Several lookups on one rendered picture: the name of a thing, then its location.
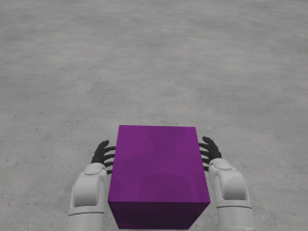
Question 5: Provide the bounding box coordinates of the right robot forearm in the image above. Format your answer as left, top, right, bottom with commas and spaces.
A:
208, 158, 260, 231

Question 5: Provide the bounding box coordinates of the left robot hand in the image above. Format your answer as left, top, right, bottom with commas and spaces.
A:
91, 140, 116, 175

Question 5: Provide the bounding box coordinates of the left robot forearm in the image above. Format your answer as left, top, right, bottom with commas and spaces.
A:
66, 163, 108, 231

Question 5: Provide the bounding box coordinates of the right robot hand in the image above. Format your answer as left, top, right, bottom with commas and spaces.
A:
198, 136, 222, 172

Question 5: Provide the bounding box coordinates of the carton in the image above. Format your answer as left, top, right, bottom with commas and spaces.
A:
108, 125, 211, 230

